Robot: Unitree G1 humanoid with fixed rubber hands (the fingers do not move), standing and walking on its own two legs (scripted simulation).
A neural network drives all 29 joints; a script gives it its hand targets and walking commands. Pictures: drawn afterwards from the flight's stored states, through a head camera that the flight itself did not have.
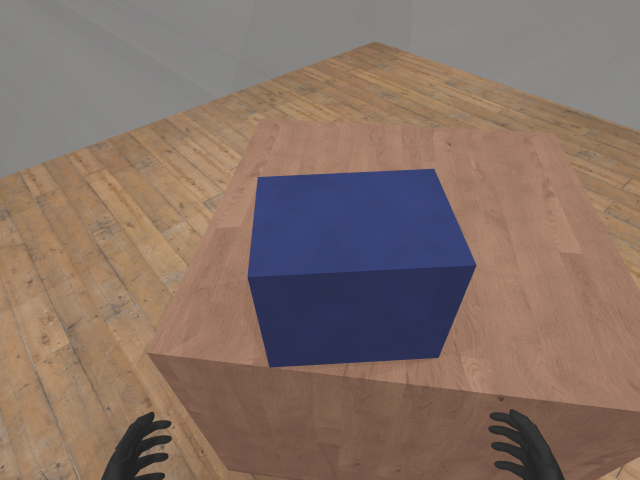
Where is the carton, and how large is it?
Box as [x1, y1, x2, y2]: [248, 169, 475, 367]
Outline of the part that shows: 434,169 258,177 248,267 248,280 270,367 438,357 475,267 475,263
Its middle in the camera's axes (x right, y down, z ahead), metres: +0.05 +0.04 +0.59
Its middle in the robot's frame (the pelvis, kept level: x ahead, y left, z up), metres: +0.42 +0.00 +0.02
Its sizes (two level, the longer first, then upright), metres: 0.263 0.191 0.220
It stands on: a pedestal, 0.68 m high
